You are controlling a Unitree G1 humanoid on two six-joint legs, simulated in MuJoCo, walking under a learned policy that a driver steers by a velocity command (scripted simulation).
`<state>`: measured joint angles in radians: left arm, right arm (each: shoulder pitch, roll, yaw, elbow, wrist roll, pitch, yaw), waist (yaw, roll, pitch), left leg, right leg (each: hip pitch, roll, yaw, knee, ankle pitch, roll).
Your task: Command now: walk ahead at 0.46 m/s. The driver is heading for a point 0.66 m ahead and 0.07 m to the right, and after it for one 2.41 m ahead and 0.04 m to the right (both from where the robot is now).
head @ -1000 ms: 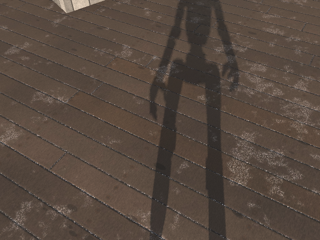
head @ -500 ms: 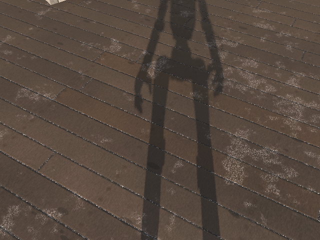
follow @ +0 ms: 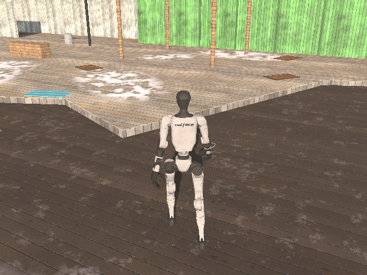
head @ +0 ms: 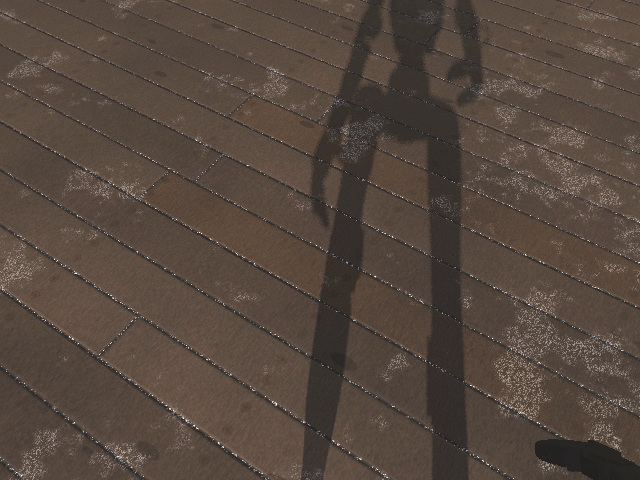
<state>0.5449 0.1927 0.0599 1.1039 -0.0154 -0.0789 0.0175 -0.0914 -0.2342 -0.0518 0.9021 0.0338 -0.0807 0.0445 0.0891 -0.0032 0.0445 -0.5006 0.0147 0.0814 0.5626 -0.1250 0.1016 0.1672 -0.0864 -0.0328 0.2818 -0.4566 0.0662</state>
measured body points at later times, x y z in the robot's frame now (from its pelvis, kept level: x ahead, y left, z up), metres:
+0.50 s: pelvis +0.26 +0.01 +0.02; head +0.28 +0.00 +0.46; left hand +0.47 +0.23 -0.09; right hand +0.21 -0.25 -0.13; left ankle +0.13 +0.11 -0.72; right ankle +0.46 -0.14 -0.68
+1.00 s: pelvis +0.55 -0.06 +0.03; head +0.57 -0.07 +0.47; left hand +0.66 +0.20 -0.09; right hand +0.67 -0.34 -0.09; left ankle +0.79 +0.06 -0.67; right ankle +0.46 -0.12 -0.72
